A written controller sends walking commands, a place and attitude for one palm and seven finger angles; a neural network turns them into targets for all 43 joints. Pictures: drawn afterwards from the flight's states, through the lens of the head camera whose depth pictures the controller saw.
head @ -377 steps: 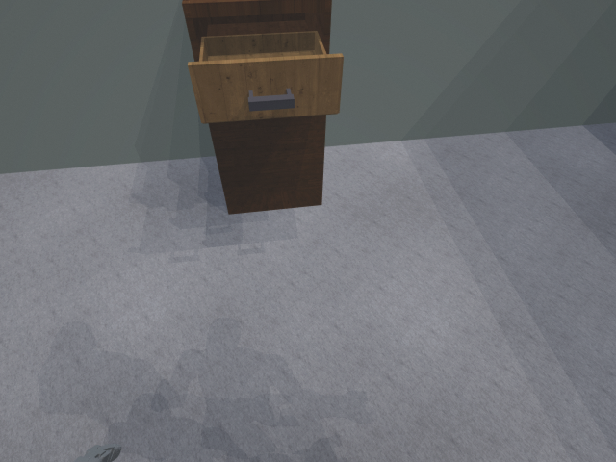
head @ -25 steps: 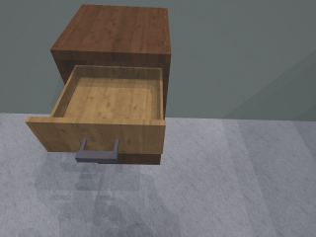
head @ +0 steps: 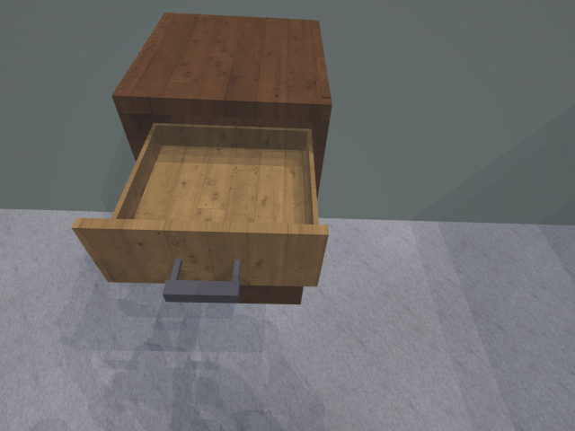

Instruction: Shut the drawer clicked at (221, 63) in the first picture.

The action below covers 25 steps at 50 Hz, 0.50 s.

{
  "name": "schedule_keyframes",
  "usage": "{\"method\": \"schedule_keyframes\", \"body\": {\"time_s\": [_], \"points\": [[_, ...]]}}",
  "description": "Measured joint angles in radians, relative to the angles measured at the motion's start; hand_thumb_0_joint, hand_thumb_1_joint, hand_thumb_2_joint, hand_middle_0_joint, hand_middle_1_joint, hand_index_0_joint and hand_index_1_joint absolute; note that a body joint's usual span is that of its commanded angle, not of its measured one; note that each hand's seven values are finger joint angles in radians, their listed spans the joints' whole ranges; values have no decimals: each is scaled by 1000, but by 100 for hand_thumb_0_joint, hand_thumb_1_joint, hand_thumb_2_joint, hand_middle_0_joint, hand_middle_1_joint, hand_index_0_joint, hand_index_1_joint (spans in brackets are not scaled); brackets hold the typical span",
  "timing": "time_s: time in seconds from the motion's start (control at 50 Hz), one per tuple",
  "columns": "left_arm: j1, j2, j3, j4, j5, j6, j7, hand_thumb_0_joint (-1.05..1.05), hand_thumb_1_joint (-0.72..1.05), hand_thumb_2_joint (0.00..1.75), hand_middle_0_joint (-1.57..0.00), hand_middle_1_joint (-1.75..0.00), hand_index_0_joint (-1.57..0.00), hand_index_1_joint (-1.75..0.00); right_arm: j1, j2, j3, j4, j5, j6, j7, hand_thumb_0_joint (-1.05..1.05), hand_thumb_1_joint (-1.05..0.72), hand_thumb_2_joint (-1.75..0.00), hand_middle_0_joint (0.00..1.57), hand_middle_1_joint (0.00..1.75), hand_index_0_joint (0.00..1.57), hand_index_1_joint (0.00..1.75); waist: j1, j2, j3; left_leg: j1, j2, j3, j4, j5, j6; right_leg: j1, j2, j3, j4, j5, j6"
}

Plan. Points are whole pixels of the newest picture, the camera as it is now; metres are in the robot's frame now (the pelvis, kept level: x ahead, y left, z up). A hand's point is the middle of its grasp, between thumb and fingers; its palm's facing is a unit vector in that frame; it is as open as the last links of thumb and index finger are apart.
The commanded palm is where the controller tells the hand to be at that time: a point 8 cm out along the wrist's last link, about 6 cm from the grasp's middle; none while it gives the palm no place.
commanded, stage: come to a stop and stand still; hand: left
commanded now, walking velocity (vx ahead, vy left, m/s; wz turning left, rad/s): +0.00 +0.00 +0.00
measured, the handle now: (205, 278) +0.34 +0.16 -0.02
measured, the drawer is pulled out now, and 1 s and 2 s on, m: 0.30 0.30 0.30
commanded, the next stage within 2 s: look again from close up in 0.14 s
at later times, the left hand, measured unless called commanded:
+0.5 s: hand out of the picture +0.00 +0.16 -0.18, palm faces +0.02 -0.99 -0.17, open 7.3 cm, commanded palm none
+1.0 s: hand (177, 399) +0.17 +0.16 -0.05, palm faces +0.23 -0.96 -0.17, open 6.9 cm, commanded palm +0.11 +0.19 -0.05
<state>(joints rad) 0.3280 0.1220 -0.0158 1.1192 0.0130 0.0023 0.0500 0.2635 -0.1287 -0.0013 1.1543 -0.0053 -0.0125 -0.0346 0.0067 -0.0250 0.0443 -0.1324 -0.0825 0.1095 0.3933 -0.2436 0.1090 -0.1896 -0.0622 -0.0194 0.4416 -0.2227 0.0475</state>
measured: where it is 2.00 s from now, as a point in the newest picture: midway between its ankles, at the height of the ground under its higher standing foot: outside the picture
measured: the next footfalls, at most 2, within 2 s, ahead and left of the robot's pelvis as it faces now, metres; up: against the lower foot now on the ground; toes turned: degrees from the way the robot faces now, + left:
none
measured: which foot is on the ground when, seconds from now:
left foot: down 0.00-1.00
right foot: down 0.00-1.00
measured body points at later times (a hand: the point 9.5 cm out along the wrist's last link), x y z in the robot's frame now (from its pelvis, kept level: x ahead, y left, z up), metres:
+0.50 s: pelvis +0.01 +0.00 +0.00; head +0.02 +0.01 +0.45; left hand +0.00 +0.21 -0.16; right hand -0.02 -0.21 -0.16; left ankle -0.01 +0.04 -0.74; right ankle +0.01 -0.15 -0.74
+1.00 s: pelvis +0.00 -0.02 -0.02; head +0.01 -0.03 +0.43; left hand +0.15 +0.21 -0.03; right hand +0.08 -0.27 -0.13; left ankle -0.01 +0.04 -0.74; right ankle +0.02 -0.13 -0.74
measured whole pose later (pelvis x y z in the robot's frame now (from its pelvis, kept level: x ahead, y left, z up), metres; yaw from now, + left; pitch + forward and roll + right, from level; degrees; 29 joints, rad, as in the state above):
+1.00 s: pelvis +0.00 -0.02 -0.02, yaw +4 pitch +2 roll +1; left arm 0.48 0.19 -0.03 0.10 -0.13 -0.05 0.14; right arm 0.38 -0.26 -0.01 0.83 0.02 -0.30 -0.04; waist -0.04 0.01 -0.05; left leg -0.31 -0.10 0.05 0.60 -0.33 0.09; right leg -0.36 -0.05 -0.06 0.66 -0.34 -0.01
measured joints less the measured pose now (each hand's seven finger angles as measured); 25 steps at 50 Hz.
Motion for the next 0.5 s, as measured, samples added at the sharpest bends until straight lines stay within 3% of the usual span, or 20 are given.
{"method": "schedule_keyframes", "body": {"time_s": [0.5], "points": [[-29, -6, 9, 5, -4, 0, 6, 0, 91, 90, -20, -30, -20, -30, 36, 15, -1, 23, -1, -5, -6, 1, -90, -90, 20, 30, 19, 30, -12, 15, 8, 25, -4, 11, -14, -11, 1, 11, -2, 13, 6, -18, 4]]}}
